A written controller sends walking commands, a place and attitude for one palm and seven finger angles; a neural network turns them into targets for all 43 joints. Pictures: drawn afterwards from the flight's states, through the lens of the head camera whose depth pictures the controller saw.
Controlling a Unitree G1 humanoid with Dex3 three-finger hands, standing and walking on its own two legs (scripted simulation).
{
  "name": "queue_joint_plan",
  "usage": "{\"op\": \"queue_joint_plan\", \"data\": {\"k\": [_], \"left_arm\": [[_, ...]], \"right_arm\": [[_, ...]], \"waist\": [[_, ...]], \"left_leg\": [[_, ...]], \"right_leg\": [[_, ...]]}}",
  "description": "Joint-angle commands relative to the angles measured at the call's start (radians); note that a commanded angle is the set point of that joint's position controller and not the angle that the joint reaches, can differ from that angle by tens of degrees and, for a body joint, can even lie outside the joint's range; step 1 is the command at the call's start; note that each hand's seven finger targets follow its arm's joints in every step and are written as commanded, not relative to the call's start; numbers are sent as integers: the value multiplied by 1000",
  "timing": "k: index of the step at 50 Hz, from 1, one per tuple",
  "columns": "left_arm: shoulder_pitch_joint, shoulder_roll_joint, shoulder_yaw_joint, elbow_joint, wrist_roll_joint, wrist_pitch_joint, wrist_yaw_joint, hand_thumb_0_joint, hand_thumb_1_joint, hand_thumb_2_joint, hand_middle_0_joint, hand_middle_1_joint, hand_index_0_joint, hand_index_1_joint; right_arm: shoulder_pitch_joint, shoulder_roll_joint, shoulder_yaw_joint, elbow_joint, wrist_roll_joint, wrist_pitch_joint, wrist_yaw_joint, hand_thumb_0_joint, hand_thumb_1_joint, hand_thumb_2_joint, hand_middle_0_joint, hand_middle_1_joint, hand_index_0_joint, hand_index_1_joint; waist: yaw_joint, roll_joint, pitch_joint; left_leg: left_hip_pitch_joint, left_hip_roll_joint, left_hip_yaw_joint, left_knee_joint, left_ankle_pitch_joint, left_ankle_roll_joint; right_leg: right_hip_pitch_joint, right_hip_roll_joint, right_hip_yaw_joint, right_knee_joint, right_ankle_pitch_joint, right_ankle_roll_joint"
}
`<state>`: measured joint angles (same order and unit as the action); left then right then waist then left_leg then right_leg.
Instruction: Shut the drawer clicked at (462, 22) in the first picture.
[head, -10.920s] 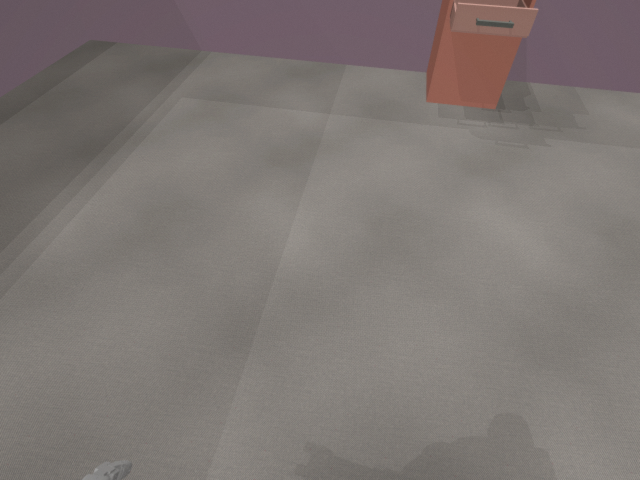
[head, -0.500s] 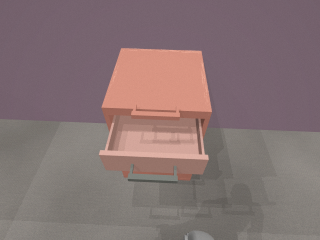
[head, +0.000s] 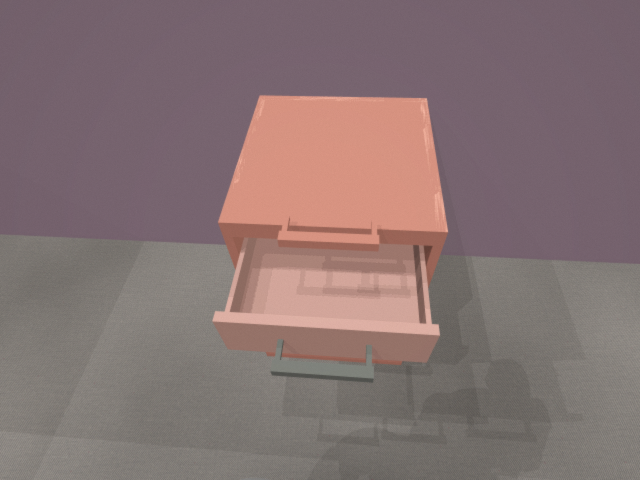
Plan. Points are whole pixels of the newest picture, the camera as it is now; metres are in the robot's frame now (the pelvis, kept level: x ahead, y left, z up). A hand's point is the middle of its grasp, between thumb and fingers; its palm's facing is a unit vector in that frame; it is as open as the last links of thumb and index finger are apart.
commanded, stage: come to a stop and stand still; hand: left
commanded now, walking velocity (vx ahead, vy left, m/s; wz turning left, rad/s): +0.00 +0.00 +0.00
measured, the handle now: (323, 359) +0.34 +0.03 -0.20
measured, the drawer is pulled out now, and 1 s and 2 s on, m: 0.19 0.19 0.19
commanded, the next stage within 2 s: look again from close up in 1.28 s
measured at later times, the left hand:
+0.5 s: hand out of the picture -0.04 +0.20 -0.16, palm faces +0.02 -0.98 -0.19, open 7.3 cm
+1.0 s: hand out of the picture +0.00 +0.19 -0.17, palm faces +0.02 -0.99 -0.15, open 7.3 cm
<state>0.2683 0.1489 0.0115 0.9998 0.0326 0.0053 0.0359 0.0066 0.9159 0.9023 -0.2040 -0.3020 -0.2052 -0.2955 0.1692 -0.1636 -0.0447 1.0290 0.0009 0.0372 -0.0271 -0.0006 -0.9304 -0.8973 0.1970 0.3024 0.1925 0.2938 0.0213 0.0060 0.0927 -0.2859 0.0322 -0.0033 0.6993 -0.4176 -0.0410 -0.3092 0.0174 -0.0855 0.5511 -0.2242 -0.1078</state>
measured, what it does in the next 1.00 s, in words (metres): steps on the spot: left foot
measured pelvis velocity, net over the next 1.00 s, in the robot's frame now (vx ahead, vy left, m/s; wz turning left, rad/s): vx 0.03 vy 0.05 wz -0.03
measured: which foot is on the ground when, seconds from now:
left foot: up 0.00-0.04, down 0.06-1.00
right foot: down 0.00-1.00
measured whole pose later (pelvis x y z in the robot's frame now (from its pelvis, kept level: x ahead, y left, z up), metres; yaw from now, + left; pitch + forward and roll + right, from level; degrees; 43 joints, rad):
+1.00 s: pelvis +0.03 +0.05 +0.01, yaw -2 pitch +0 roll +0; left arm 0.36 0.07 -0.02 1.13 0.02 -0.02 0.05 0.01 0.92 0.90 -0.20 -0.30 -0.20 -0.30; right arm 0.32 -0.08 0.01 1.16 0.00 -0.03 -0.05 0.00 -0.92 -0.90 0.20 0.30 0.19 0.29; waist 0.00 0.01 0.01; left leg -0.10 -0.01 0.07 0.41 -0.31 0.02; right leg -0.25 0.00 -0.04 0.47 -0.22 -0.02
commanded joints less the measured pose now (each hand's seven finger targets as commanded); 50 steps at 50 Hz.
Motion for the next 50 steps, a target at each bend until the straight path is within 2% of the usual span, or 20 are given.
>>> {"op": "queue_joint_plan", "data": {"k": [1, 2, 3, 4, 5, 6, 7, 8, 9, 12, 14, 18, 19, 22, 28, 29, 32, 39, 42, 50], "left_arm": [[20, 157, 41, -46, -12, -5, 13, 0, 900, 900, -200, -300, -200, -300], [16, 131, 36, -45, -16, -2, 13, 0, 900, 900, -200, -300, -200, -300], [29, 102, 30, -47, -17, 0, 13, 0, 900, 900, -200, -300, -200, -300], [49, 82, 25, -37, -15, -1, 11, 0, 900, 900, -200, -300, -200, -300], [69, 79, 20, -21, -14, -1, 12, 0, 900, 900, -200, -300, -200, -300], [73, 89, 20, -6, -12, 1, 12, 0, 900, 900, -200, -300, -200, -300], [89, 97, 22, 4, -11, 0, 11, 0, 900, 900, -200, -300, -200, -300], [93, 110, 23, 11, -10, -2, 9, 0, 900, 900, -200, -300, -200, -300], [83, 118, 25, 19, -10, -2, 6, 0, 900, 900, -200, -300, -200, -300], [85, 111, 28, 18, -10, -1, 7, 0, 900, 900, -200, -300, -200, -300], [91, 104, 27, 24, -12, -3, 6, 0, 900, 900, -200, -300, -200, -300], [127, 69, 18, 43, -15, -16, 8, 0, 900, 900, -200, -300, -200, -300], [127, 71, 17, 48, -15, -14, 7, 0, 900, 900, -200, -300, -200, -300], [148, 56, 15, 63, -11, -16, 9, 0, 900, 900, -200, -300, -200, -300], [189, 12, 0, 97, -13, -25, 14, 0, 900, 900, -200, -300, -200, -300], [189, 14, -1, 101, -14, -25, 14, 0, 900, 900, -200, -300, -200, -300], [205, -3, -7, 114, -14, -30, 17, 0, 900, 900, -200, -300, -200, -300], [204, -6, -11, 124, -14, -30, 20, 0, 900, 900, -200, -300, -200, -300], [205, -12, -12, 123, -15, -33, 22, 0, 900, 900, -200, -300, -200, -300], [189, -4, -11, 117, -15, -32, 22, 0, 900, 900, -200, -300, -200, -300]], "right_arm": [[194, -18, 10, 36, 1, -20, 0, 0, -900, -900, 200, 300, 200, 300], [197, -33, 10, 43, -1, -27, -3, 0, -900, -900, 200, 300, 200, 300], [181, -50, 9, 41, -6, -33, -3, 0, -900, -900, 200, 300, 200, 300], [156, -59, 13, 33, -10, -37, 0, 0, -900, -900, 200, 300, 200, 300], [122, -59, 19, 36, -11, -40, -1, 0, -900, -900, 200, 300, 200, 300], [105, -48, 24, 37, -9, -39, 1, 0, -900, -900, 200, 300, 200, 300], [107, -42, 26, 35, -10, -34, 3, 0, -900, -900, 200, 300, 200, 300], [134, -41, 27, 39, -10, -30, 4, 0, -900, -900, 200, 300, 200, 300], [163, -36, 27, 50, -11, -27, 4, 0, -900, -900, 200, 300, 200, 300], [241, -28, 28, 71, -16, -24, 6, 0, -900, -900, 200, 300, 200, 300], [265, -22, 31, 80, -16, -27, 5, 0, -900, -900, 200, 300, 200, 300], [296, -13, 38, 92, -13, -44, 2, 0, -900, -900, 200, 300, 200, 300], [296, -9, 39, 95, -11, -45, 1, 0, -900, -900, 200, 300, 200, 300], [312, -4, 37, 103, -9, -44, 1, 0, -900, -900, 200, 300, 200, 300], [338, 16, 47, 126, -3, -60, -7, 0, -900, -900, 200, 300, 200, 300], [340, 19, 48, 126, -2, -63, -8, 0, -900, -900, 200, 300, 200, 300], [343, 22, 52, 134, 0, -69, -12, 0, -900, -900, 200, 300, 200, 300], [326, 26, 51, 142, 3, -71, -16, 0, -900, -900, 200, 300, 200, 300], [316, 23, 50, 143, 1, -72, -19, 0, -900, -900, 200, 300, 200, 300], [283, 15, 48, 141, 2, -72, -23, 0, -900, -900, 200, 300, 200, 300]], "waist": [[-50, -109, -124], [-42, -50, -97], [-24, 37, -68], [-1, 77, -36], [14, 125, -38], [19, 137, -7], [26, 97, 23], [17, 39, 46], [6, 12, 75], [-11, -19, 72], [-16, 2, 56], [-15, -6, -2], [-13, 35, 6], [-13, -12, 22], [-15, 14, 9], [-15, 37, 6], [-18, 3, -1], [-24, -11, 21], [-27, -19, 5], [-27, -1, 16]], "left_leg": [[232, -11, 51, -292, 208, 17], [241, 27, 21, -336, 231, 36], [197, 92, -47, -363, 276, 65], [128, 140, -82, -383, 322, 88], [51, 143, -89, -398, 249, 98], [-20, 128, -86, -420, 147, 91], [-48, 96, -67, -417, 40, 78], [-44, 65, -48, -401, -7, 69], [-18, 56, -44, -408, -2, 70], [3, 45, -34, -387, -36, 75], [17, 50, -40, -405, -17, 83], [25, 56, -40, -395, 46, 83], [19, 62, -48, -420, 31, 86], [-19, 61, -52, -418, -27, 87], [13, 79, -60, -424, 63, 91], [17, 83, -64, -434, 86, 92], [43, 83, -53, -412, 150, 89], [85, 84, -35, -391, 231, 89], [108, 81, -28, -372, 271, 87], [124, 83, -20, -364, 328, 85]], "right_leg": [[-2, -199, 204, -149, 172, -19], [-28, -160, 186, -130, 88, 12], [-34, -109, 163, -117, 29, 38], [2, -75, 134, -126, -14, 58], [73, -80, 120, -141, -31, 78], [121, -92, 125, -152, -32, 81], [122, -102, 156, -195, -73, 73], [91, -118, 189, -248, -148, 66], [43, -124, 191, -275, -207, 58], [-18, -127, 204, -310, -318, 63], [-16, -118, 190, -297, -282, 63], [40, -117, 180, -264, -165, 62], [39, -111, 168, -255, -155, 63], [32, -109, 169, -249, -191, 71], [48, -108, 147, -198, -30, 64], [56, -107, 138, -187, 4, 62], [62, -114, 138, -171, 65, 60], [38, -118, 138, -160, 116, 60], [47, -120, 147, -154, 154, 59], [60, -124, 148, -153, 212, 59]]}}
